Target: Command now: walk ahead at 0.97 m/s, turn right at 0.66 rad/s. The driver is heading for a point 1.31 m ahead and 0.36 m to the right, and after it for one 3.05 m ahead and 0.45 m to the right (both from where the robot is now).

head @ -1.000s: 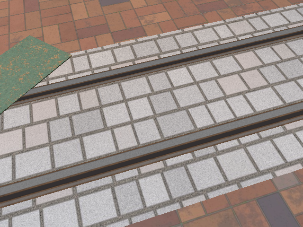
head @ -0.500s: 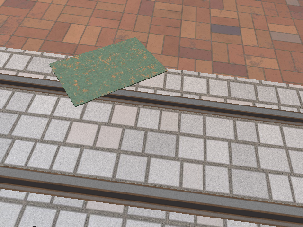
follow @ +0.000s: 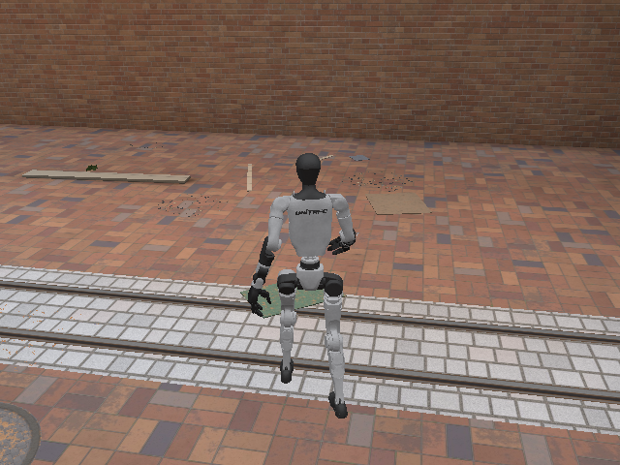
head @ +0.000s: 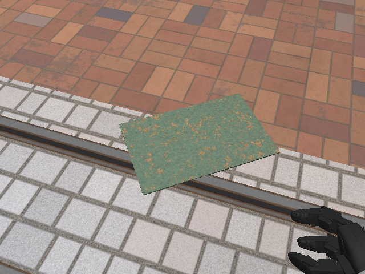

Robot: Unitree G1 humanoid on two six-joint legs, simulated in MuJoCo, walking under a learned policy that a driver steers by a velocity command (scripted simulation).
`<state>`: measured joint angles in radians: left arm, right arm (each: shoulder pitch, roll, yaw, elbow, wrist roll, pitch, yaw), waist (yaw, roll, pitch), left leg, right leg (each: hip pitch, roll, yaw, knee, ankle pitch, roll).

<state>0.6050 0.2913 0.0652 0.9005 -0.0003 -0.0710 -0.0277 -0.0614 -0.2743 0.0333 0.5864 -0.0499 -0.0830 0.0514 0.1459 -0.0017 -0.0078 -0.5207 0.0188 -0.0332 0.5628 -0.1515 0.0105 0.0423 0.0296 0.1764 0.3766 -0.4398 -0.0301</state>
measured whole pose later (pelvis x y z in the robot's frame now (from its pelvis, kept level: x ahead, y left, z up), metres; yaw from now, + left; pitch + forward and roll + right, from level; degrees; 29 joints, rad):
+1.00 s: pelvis +0.91 -0.24 +0.00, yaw -32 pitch +0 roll +2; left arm 0.23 0.31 0.01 0.77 0.06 -0.09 -0.01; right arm 0.36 -0.32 -0.06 0.81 -0.02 -0.04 0.02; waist -0.03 -0.02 0.03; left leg -0.32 -0.13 0.01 0.51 -0.19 0.10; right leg -0.35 0.04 0.04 1.29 -0.28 -0.06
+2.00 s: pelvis +1.79 -0.46 +0.01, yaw +19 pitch +1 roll +2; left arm 0.07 0.26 -0.02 0.59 0.05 -0.06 -0.02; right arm 0.45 -0.33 -0.06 0.84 0.00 -0.06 0.01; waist -0.06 0.00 0.04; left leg -0.01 -0.22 -0.13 0.32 -0.30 0.16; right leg -0.71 -0.16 0.06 0.79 -0.06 0.04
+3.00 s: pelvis +2.75 -0.43 -0.03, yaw -24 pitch +1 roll +2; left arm -0.05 0.33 0.02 0.59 0.03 -0.02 -0.08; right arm 0.52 -0.29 -0.03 0.90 -0.03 -0.07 -0.02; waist -0.07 -0.04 0.03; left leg 0.23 0.05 0.29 0.51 -0.40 -0.06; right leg -0.60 0.04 -0.14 0.69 -0.11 -0.20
